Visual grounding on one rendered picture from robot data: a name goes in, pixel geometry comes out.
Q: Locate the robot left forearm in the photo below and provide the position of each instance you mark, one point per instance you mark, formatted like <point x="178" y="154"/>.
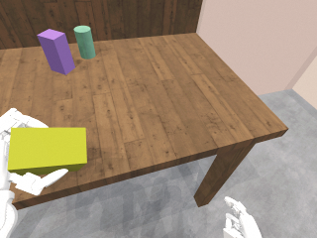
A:
<point x="8" y="213"/>

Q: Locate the table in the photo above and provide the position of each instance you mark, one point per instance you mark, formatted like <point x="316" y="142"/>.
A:
<point x="155" y="95"/>

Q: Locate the left robot hand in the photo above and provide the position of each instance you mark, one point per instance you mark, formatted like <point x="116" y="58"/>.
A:
<point x="29" y="182"/>

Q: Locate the sponge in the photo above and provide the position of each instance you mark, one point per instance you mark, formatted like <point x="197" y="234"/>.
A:
<point x="44" y="150"/>

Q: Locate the right robot hand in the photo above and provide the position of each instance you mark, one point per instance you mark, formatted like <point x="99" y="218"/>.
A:
<point x="244" y="227"/>

